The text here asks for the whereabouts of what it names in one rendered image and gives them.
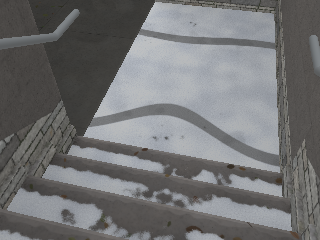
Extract stairs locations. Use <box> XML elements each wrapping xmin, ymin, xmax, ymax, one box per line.
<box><xmin>0</xmin><ymin>136</ymin><xmax>302</xmax><ymax>240</ymax></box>

